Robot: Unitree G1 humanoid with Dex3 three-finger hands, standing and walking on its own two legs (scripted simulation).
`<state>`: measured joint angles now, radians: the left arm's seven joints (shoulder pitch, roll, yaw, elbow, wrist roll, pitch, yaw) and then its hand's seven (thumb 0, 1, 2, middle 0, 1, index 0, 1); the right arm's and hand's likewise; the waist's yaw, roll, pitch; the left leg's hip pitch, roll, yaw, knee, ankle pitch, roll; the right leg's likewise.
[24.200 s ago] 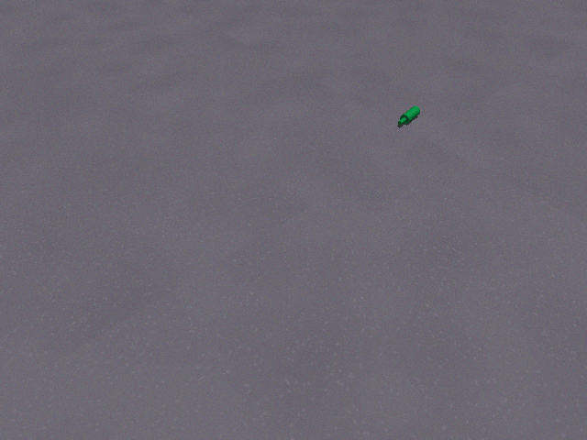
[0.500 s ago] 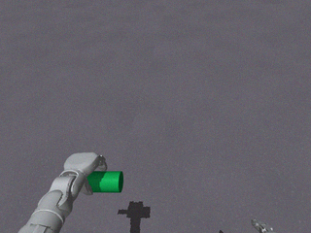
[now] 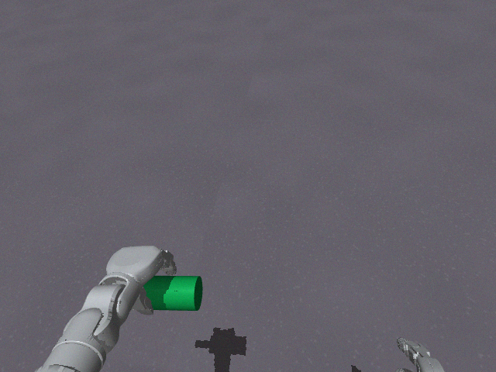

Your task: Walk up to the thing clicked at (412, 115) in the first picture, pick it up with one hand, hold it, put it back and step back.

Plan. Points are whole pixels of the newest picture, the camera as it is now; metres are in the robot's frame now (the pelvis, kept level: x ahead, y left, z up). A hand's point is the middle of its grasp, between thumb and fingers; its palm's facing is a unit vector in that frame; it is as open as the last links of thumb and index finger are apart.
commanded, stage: hold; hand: left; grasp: from above
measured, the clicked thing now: (149, 292) +0.30 +0.23 -0.08
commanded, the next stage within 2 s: crouch in 0.66 s
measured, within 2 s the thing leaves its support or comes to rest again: neither
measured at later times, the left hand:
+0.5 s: hand (140, 286) +0.29 +0.23 -0.03, palm faces -0.46 -0.03 -0.89, open 8.5 cm
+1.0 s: hand (143, 285) +0.31 +0.23 -0.06, palm faces -0.48 -0.04 -0.88, open 8.5 cm
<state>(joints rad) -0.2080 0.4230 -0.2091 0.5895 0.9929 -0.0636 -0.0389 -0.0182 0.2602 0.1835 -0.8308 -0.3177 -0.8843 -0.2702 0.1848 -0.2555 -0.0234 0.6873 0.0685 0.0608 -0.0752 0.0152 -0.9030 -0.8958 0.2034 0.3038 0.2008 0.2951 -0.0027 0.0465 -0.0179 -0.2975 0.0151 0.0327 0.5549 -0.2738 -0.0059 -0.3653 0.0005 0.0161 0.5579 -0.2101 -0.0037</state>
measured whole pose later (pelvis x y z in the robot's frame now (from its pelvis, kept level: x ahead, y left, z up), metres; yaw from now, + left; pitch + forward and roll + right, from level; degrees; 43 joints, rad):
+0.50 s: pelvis +0.01 +0.00 +0.01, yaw +0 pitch +0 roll +0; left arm -0.19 0.44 -0.20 0.57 0.99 -0.09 -0.06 -0.01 0.25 0.18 -0.83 -0.35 -0.88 -0.30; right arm 0.17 -0.25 -0.02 0.68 0.07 0.07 -0.08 0.02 -0.91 -0.90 0.20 0.30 0.20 0.30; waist 0.01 0.04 0.01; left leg -0.25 0.01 0.04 0.50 -0.26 0.00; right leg -0.32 0.00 0.02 0.50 -0.20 0.00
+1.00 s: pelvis +0.03 +0.01 +0.00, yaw +0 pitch +3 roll +0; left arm -0.20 0.42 -0.19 0.66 1.02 -0.11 0.02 -0.01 0.26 0.20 -0.79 -0.38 -0.86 -0.32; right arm 0.18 -0.24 -0.03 0.67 0.06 0.10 -0.06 0.01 -0.90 -0.89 0.20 0.30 0.20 0.30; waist -0.01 0.03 -0.01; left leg -0.29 0.01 0.03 0.53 -0.29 0.00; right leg -0.35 -0.01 0.01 0.52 -0.23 0.01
